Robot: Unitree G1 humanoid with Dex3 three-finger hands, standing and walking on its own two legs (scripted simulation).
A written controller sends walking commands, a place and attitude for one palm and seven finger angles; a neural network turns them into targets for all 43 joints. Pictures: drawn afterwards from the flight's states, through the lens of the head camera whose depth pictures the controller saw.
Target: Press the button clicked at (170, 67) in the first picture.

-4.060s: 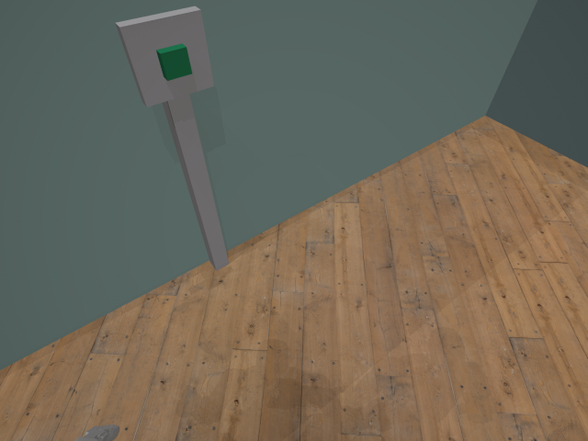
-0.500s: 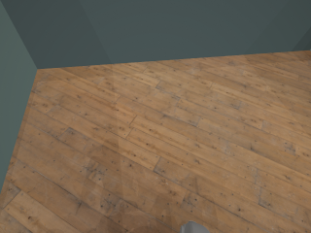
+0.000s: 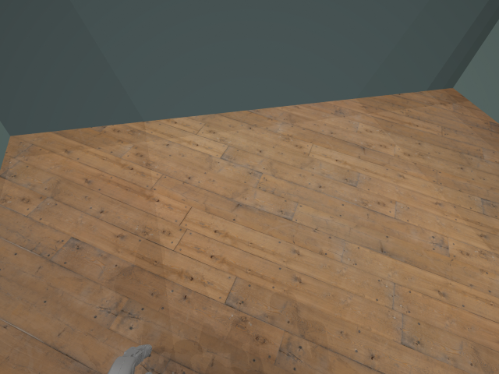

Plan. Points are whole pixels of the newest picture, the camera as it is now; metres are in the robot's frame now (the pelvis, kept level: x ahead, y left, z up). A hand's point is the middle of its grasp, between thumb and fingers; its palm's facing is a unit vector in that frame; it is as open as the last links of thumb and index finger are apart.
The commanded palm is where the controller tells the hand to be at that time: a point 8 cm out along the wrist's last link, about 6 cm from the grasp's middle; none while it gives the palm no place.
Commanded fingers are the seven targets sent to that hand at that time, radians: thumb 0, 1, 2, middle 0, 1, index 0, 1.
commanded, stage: turn to face it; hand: left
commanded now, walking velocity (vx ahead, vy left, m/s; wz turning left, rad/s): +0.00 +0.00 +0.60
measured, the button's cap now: out of the picture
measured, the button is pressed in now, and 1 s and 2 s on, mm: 0 0 0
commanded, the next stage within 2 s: none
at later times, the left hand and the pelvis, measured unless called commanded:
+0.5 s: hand out of the picture +0.03 +0.18 -0.13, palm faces +0.31 -0.90 -0.30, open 7.4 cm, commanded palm none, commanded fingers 0.00 0.90 0.90 -0.20 -0.30 -0.20 -0.30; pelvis -0.01 -0.06 +0.01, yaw +17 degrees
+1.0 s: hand out of the picture -0.15 +0.16 -0.16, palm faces +0.63 -0.73 -0.27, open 7.4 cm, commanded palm none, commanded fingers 0.00 0.90 0.90 -0.20 -0.30 -0.20 -0.30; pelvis -0.05 -0.04 +0.01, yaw +36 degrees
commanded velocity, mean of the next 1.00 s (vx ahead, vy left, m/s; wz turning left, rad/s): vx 0.00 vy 0.00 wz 0.60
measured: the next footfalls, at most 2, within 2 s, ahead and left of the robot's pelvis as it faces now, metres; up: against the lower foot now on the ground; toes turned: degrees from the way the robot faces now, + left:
right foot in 0.46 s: +0.06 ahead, -0.16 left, +0.00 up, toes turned +14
left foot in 0.88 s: -0.08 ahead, +0.07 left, +0.00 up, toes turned +38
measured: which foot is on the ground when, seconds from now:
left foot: down 0.00-0.44, up 0.46-0.86, down 0.88-1.00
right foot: up 0.00-0.44, down 0.46-0.88, up 0.90-1.00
